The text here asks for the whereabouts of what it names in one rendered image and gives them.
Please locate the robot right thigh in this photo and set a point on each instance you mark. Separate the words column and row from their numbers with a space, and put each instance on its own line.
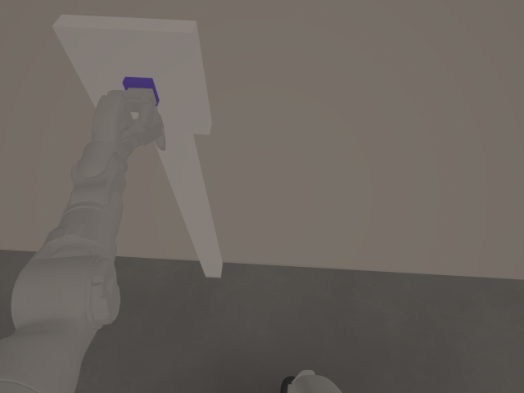
column 312, row 384

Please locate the panel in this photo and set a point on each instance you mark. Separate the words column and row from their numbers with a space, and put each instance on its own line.
column 105, row 49

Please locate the robot left hand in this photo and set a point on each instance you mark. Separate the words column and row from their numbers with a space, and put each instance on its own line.
column 113, row 122

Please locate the button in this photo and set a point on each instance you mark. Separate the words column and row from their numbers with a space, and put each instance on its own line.
column 136, row 82

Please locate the robot right shin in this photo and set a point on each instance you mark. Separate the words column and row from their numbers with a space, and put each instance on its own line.
column 305, row 372

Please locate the robot left upper arm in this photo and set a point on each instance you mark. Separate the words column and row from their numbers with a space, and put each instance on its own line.
column 60, row 304

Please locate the left robot forearm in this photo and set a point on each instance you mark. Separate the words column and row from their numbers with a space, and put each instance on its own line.
column 91, row 219

